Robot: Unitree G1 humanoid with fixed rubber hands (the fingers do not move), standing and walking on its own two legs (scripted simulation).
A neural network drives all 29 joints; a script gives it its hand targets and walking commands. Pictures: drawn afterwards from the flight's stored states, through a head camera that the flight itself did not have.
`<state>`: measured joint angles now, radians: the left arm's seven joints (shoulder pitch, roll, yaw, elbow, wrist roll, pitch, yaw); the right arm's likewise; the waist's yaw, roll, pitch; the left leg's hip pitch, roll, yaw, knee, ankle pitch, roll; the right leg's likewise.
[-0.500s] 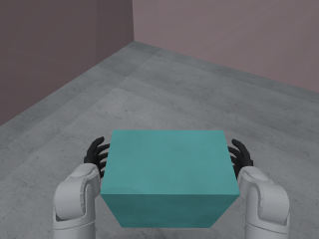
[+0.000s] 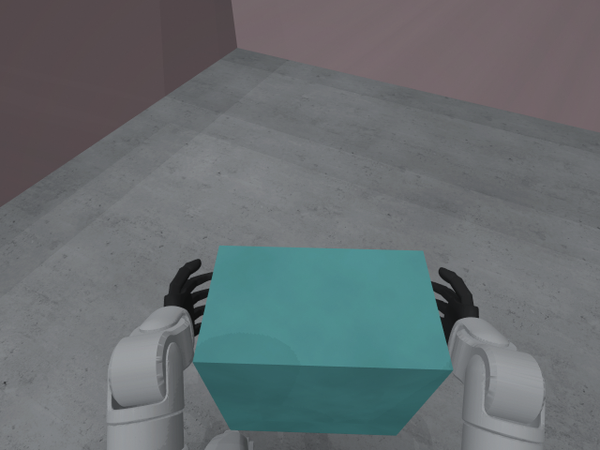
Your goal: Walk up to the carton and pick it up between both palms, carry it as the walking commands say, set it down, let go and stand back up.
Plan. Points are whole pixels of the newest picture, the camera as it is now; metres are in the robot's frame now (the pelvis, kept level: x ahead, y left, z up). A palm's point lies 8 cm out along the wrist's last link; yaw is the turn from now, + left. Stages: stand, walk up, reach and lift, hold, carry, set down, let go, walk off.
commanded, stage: carry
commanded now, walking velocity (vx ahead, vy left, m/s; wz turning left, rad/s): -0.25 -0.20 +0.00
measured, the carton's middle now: (316, 349) +0.25 -0.01 -0.01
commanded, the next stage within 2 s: none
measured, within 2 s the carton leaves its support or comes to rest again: neither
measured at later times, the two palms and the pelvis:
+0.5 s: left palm out of the picture +0.10 +0.06 +0.08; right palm out of the picture +0.10 -0.28 +0.08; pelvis -0.16 -0.13 +0.00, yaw +0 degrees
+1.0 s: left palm out of the picture -0.08 -0.06 +0.06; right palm out of the picture -0.07 -0.40 +0.09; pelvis -0.32 -0.24 +0.01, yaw +0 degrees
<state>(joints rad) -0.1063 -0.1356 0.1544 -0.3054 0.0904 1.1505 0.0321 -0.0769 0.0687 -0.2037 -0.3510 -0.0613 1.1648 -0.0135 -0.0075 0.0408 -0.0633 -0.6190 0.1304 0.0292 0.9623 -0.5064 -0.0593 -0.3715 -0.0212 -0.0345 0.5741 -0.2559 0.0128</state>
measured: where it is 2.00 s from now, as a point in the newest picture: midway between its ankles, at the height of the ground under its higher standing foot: outside the picture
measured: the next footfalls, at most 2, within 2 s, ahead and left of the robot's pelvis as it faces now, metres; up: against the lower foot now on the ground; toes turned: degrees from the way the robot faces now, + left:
left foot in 0.18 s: -0.04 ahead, +0.04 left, +0.00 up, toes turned +9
right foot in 0.54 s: -0.14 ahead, -0.30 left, +0.00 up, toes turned -2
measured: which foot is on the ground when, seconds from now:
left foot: up 0.00-0.16, down 0.18-0.54, up 0.56-0.80, down 0.82-1.00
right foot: down 0.00-0.20, up 0.22-0.52, down 0.54-0.82, up 0.84-1.00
